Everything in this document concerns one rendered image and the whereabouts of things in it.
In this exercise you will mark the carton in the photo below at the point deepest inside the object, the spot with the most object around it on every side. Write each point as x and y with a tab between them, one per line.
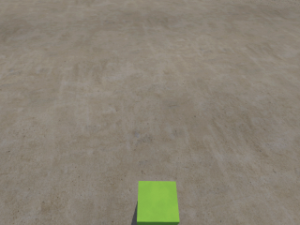
157	203

